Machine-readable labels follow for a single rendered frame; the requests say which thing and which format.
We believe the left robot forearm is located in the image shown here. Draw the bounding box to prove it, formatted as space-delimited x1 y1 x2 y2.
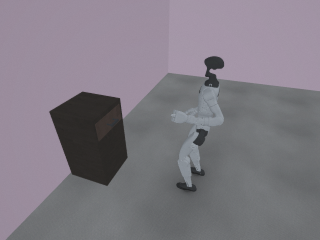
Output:
186 115 223 127

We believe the right robot hand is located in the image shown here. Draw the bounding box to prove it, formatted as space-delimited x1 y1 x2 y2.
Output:
184 108 197 116

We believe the cabinet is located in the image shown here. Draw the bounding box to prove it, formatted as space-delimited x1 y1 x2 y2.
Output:
49 91 128 186

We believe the handle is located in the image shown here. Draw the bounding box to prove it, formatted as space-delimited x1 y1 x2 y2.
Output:
106 118 119 127

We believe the drawer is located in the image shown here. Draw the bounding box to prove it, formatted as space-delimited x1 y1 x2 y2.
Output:
95 104 121 141

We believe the left robot upper arm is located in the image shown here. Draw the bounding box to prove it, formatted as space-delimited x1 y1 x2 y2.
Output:
202 87 224 126

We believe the left robot shin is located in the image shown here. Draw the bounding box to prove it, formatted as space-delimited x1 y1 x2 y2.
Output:
177 159 192 187

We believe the left robot foot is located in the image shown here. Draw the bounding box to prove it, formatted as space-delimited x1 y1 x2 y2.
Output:
176 182 197 192

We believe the left robot hand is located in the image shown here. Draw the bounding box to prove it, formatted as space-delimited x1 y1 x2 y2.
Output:
171 110 188 124

